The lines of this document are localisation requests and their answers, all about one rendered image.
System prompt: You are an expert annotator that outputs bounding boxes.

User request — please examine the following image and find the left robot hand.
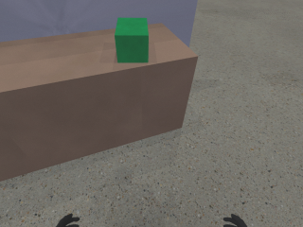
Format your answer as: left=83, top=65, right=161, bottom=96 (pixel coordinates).
left=56, top=213, right=80, bottom=227

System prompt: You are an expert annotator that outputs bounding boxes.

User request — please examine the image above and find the pedestal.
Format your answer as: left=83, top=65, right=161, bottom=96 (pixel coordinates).
left=0, top=23, right=198, bottom=182

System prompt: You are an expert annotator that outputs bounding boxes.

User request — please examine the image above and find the carton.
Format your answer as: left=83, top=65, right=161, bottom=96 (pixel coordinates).
left=115, top=17, right=149, bottom=63

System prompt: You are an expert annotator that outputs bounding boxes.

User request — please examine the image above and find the right robot hand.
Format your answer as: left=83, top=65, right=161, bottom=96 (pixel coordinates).
left=223, top=214, right=247, bottom=227

